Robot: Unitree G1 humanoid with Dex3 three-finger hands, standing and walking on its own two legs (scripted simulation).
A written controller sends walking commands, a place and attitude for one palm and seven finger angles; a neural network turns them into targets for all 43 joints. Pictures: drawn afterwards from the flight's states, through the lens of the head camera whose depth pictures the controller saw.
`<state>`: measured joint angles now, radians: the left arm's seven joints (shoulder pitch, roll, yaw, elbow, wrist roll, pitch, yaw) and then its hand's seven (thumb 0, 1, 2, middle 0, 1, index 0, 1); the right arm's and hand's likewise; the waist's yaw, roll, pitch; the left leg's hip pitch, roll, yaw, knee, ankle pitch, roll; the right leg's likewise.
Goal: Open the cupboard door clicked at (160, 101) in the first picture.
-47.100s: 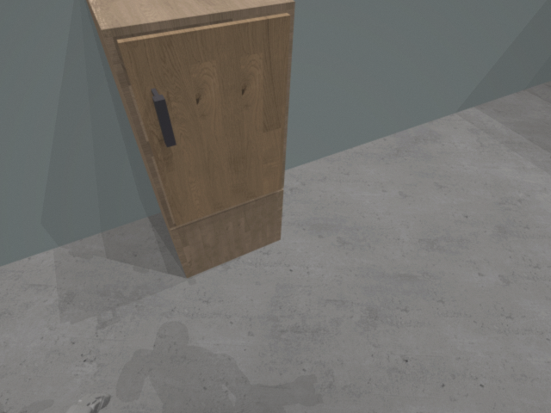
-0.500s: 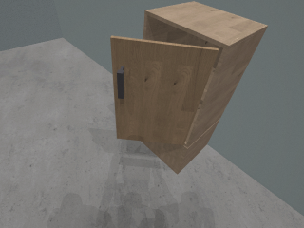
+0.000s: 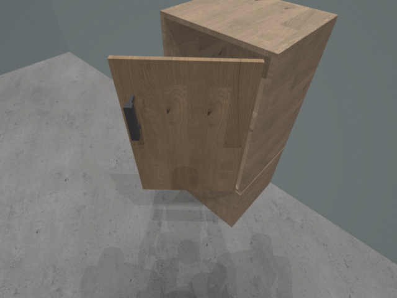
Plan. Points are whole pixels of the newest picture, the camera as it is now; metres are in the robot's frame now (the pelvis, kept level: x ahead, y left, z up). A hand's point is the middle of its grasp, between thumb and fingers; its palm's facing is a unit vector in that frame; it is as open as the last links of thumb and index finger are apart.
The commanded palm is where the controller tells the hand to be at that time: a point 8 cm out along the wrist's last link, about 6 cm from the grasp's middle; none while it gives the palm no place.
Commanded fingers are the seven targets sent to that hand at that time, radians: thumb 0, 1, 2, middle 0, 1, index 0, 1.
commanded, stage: shuffle to correct the standing spot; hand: left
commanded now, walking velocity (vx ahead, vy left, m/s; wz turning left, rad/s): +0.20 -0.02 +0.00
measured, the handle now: (133, 118) +0.59 +0.22 +0.02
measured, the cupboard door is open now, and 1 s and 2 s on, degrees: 42 42 42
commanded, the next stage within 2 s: come to a stop and stand still in 0.04 s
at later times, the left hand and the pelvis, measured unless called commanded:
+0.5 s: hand out of the picture +0.08 +0.17 -0.18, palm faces +0.04 -0.98 -0.17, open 7.4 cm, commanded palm none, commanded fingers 0.00 0.90 0.90 -0.20 -0.30 -0.20 -0.30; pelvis +0.07 +0.01 -0.01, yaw -1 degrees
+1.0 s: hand out of the picture +0.07 +0.18 -0.18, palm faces +0.02 -0.98 -0.19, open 7.3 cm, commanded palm none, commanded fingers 0.00 0.90 0.90 -0.20 -0.30 -0.20 -0.30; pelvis +0.06 +0.00 +0.00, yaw +0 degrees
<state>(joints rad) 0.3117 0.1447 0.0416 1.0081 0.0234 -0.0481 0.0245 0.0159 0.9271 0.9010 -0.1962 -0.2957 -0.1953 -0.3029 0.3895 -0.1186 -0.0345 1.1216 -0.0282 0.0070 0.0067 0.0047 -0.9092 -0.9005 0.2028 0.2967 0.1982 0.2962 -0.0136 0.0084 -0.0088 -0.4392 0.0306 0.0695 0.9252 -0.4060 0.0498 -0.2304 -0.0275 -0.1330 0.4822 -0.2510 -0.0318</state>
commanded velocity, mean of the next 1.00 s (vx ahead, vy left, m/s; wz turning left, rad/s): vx -0.05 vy -0.01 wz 0.00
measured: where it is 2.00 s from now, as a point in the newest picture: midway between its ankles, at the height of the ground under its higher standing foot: outside the picture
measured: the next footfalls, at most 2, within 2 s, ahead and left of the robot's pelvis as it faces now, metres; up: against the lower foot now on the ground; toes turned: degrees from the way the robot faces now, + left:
left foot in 0.22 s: +0.15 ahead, +0.11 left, +0.00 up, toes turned +1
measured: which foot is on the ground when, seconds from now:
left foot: up 0.00-0.20, down 0.22-1.00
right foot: down 0.00-1.00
